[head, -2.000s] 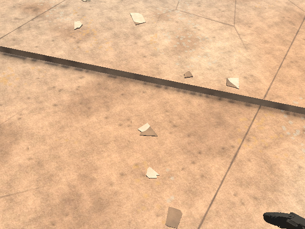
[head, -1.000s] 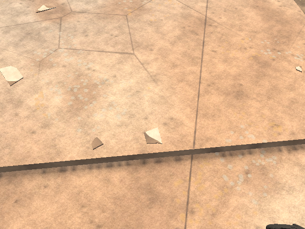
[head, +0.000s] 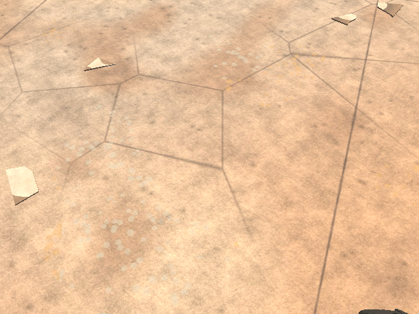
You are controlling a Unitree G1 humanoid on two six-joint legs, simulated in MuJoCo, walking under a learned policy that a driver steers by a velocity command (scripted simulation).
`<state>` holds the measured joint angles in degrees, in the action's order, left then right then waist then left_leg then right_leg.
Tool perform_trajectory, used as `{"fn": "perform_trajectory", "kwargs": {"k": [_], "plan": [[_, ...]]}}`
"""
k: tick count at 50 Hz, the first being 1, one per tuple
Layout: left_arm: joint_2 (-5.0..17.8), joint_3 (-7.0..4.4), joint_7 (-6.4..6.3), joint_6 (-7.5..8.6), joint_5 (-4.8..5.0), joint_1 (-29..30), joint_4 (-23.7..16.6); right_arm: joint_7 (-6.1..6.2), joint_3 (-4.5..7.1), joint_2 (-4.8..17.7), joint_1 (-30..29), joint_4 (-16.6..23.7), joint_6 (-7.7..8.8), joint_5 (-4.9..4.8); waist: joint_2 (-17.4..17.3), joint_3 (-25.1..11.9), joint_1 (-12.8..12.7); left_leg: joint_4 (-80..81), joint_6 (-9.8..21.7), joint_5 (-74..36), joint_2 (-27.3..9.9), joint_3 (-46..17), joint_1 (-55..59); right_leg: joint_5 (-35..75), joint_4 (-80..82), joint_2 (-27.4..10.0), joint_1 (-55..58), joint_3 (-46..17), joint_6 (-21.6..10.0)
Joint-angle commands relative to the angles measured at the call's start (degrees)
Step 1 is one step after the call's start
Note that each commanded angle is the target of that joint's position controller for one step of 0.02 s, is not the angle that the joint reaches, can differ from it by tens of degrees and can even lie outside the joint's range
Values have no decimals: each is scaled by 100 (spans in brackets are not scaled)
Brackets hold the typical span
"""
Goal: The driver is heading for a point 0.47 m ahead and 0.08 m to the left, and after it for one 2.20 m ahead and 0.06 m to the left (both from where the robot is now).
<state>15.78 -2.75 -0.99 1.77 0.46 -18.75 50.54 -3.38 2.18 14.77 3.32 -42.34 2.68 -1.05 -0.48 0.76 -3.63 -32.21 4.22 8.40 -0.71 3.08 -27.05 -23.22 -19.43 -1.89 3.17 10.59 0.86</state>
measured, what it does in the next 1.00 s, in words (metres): climbs, turning left: left foot, then right foot 0.05 m higher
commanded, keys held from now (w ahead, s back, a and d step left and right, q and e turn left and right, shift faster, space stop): w+q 0.30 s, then w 0.10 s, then no key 0.60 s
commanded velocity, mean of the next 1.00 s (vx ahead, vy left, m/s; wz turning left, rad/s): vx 0.31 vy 0.00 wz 0.28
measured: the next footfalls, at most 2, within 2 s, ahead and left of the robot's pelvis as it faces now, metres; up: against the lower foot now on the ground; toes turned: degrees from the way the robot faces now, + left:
left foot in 0.02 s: +0.12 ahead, +0.10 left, +0.00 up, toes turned +3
right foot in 0.40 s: +0.45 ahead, -0.07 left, +0.05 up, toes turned +15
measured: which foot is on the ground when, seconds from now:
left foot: up 0.00-0.00, down 0.02-0.42, up 0.44-0.74, down 0.76-1.00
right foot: down 0.00-0.00, up 0.02-0.38, down 0.40-1.00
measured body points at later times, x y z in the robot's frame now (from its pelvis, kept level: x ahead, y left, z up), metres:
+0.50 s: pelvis +0.28 +0.01 +0.02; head +0.31 +0.01 +0.47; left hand +0.40 +0.29 -0.06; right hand +0.41 -0.25 -0.10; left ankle +0.11 +0.09 -0.62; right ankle +0.41 -0.08 -0.68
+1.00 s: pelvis +0.39 +0.07 +0.06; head +0.40 +0.08 +0.51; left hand +0.42 +0.34 -0.07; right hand +0.62 -0.11 -0.04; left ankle +0.39 +0.17 -0.68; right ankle +0.41 -0.08 -0.68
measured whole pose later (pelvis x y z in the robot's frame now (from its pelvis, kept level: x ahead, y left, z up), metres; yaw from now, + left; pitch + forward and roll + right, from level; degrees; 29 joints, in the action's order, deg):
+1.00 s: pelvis +0.39 +0.07 +0.06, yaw +16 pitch +0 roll -1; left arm 13.4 -1.2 -1.3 1.1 -0.8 -11.3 49.8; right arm 0.3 0.7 11.0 8.5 -41.6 0.7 1.0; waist 0.6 0.1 -1.2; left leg -29.8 1.9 13.0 1.8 -0.7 -16.9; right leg -17.0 -28.2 -2.5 -11.4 0.8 2.6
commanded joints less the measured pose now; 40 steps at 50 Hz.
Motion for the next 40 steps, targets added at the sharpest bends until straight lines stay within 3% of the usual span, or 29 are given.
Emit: {"fn": "perform_trajectory", "kwargs": {"k": [1,2,3,4,5,6,7,9,11,14,15,17,19,20,21,22,23,24,25,26,28,30,31,33,35,37,38,39,40], "plan": [[1048,-192,-97,68,-83,83,-461,143,560,1425,2090,-114,-25,-54,39,-1584,1218,572,661,-1084,-526,-1134,3737,4369,-3880,-820,-1739,-168,-235],[182,72,52,343,-207,-211,-749,191,621,2012,2088,-107,-30,12,-1377,-2032,704,719,1861,-1615,-2017,-4127,5549,-966,-5677,367,-4473,-687,109],[624,-18,142,576,-11,371,-684,234,522,1470,2403,-121,-43,65,-535,-2199,1222,997,1920,-1488,-1989,-4039,5567,-940,-6213,104,-5096,-1584,57],[720,-52,181,663,166,779,-825,259,445,1163,2171,-122,-24,83,-470,-1363,1183,1054,1678,-1603,-1705,-3145,4968,-509,-6097,-121,-5500,-1443,-11],[614,-17,163,692,85,910,-836,277,407,1004,1814,-52,-25,66,-76,-858,965,1204,1434,-1428,-1415,-2641,4118,-88,-5744,-334,-5386,-1346,-7],[647,-55,136,663,-48,1017,-874,296,346,852,1463,59,-37,67,-12,-419,762,1438,1348,-1384,-1258,-2414,3251,157,-5413,-405,-5126,-1278,75],[645,-81,145,589,-74,972,-936,313,279,721,1279,158,-41,131,-124,-193,540,1707,1362,-1410,-1139,-2319,2588,277,-5372,-437,-4782,-1280,151],[407,-34,163,456,-92,773,-1027,373,303,856,1118,233,-54,123,-391,-44,267,2005,1415,-1563,-1043,-2120,1875,284,-5442,-378,-4658,-1117,335],[324,22,140,391,-145,987,-1234,433,315,906,1170,229,-67,77,-364,115,228,2098,1276,-1442,-831,-1826,1397,585,-5087,-397,-4801,-1038,440],[-92,221,169,422,-210,1904,-1631,514,348,986,1471,216,-159,27,-366,137,498,2214,952,-1140,-412,-1475,687,1319,-3230,-80,-3803,-682,404],[33,183,177,442,-121,1994,-1670,501,363,1044,1699,193,-134,52,-504,40,567,2247,986,-1325,-528,-1624,750,1497,-3079,104,-3530,-551,362],[388,52,184,463,28,1687,-1634,485,348,1044,1756,169,-71,4,-793,-153,396,2120,875,-1513,-839,-1826,1372,1706,-2526,123,-3236,-747,194],[677,-131,173,472,-18,968,-1458,462,304,980,1704,127,-71,-5,-941,-573,-43,1292,557,-3131,-897,-1730,2026,1621,-2036,396,-2427,-634,-81],[812,-219,167,463,-72,395,-1300,467,256,853,1694,135,-71,8,-868,-929,-323,425,337,-3948,-637,-1463,1981,1653,-1787,430,-1581,-604,-261],[1157,-310,128,452,-208,-290,-1261,483,177,584,1750,280,-82,72,-273,-1564,-541,-1186,18,-3327,-178,-1184,1149,1694,-1601,-492,-213,-1848,-738],[1635,-440,167,391,-372,-678,-1146,457,101,193,2495,367,-31,0,2068,-2434,-208,-3512,-391,508,791,-1095,-252,1140,-366,-1876,834,-5031,-1839],[1004,-258,141,423,-289,-232,-1263,357,194,604,2573,114,5,33,1789,-2072,-93,-4777,-418,2094,798,-1627,-796,1119,187,-2164,454,-5965,-1998],[679,-165,110,403,-144,240,-1304,315,268,793,2201,151,-18,-11,1105,-1099,-3,-5321,-436,2049,551,-1460,-1128,1284,-32,-2071,-397,-4855,-1859],[501,-119,106,375,-86,402,-1246,337,218,737,1755,307,-63,46,514,-729,73,-5257,-390,1831,265,-1094,-1131,1662,-126,-1773,-966,-3946,-1622],[403,-100,121,389,-63,509,-1131,350,222,669,1447,419,-85,96,302,-361,184,-4856,-331,1752,49,-1008,-1046,2184,-34,-1494,-1491,-3256,-1461],[285,-78,130,421,-79,736,-1054,368,212,526,1560,410,-157,13,562,-250,471,-4182,-289,1687,-146,-956,-517,2774,161,-1166,-1962,-2439,-1264],[373,-114,135,411,-67,805,-947,400,126,274,1539,423,-198,19,595,-204,588,-2715,-391,1760,-145,-662,-236,3613,281,-966,-2079,-1805,-1340],[415,-127,114,356,-81,955,-929,407,37,69,1359,473,-199,52,616,-268,587,-1679,-444,1829,-168,-558,168,4038,276,-929,-2191,-1560,-1332],[670,-207,83,260,-72,894,-872,358,28,126,1312,389,-176,137,823,-797,483,-886,-537,797,-53,-407,881,4529,176,-1051,-1907,-1489,-1424],[700,-210,72,207,25,932,-820,326,105,323,1385,309,-213,134,770,-979,574,-145,-470,-271,21,-312,1523,3785,38,-1083,-1963,-1406,-1280],[452,-116,89,162,40,877,-726,323,156,418,1228,342,-255,224,641,-801,565,466,-245,-544,56,-352,2017,1873,-173,-777,-2280,-1328,-834],[235,-31,101,138,-69,753,-666,355,195,616,1121,456,-272,289,255,-672,502,793,-76,-816,-406,-888,2243,802,-504,-488,-2553,-1156,-471],[65,23,103,110,-236,425,-638,412,226,958,831,662,-292,307,-710,-531,127,1116,252,-1186,-1217,-1785,1994,-195,-1282,86,-2670,-726,-79],[-24,62,17,28,-169,231,-617,422,160,738,652,646,-303,343,-1335,-589,91,1560,684,562,-1426,-2167,1381,-166,-1292,94,-2385,-879,9]]}}
Velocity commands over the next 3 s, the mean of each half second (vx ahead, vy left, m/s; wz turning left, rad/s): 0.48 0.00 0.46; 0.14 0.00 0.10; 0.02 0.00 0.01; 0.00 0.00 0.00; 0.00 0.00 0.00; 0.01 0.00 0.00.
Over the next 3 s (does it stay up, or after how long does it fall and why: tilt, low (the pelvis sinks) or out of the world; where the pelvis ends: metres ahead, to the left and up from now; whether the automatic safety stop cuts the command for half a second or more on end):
stays up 0.41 0.05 0.06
